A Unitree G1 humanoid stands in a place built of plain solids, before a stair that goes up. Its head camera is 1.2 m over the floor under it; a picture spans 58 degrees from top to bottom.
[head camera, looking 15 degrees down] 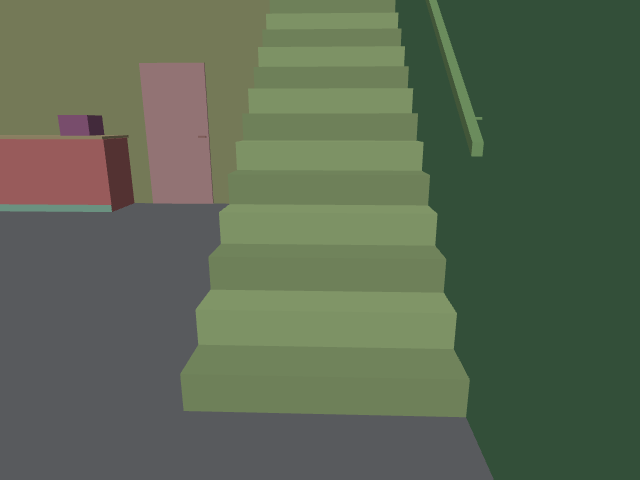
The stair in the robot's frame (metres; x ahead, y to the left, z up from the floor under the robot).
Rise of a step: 0.18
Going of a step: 0.25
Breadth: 1.21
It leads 2 degrees to the right of straight ahead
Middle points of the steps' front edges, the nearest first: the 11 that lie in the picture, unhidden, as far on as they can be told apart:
1.60 -0.01 0.18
1.85 -0.02 0.36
2.10 -0.03 0.55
2.35 -0.04 0.73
2.60 -0.05 0.91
2.85 -0.06 1.09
3.10 -0.06 1.27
3.35 -0.07 1.45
3.60 -0.08 1.63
3.85 -0.09 1.82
4.11 -0.10 2.00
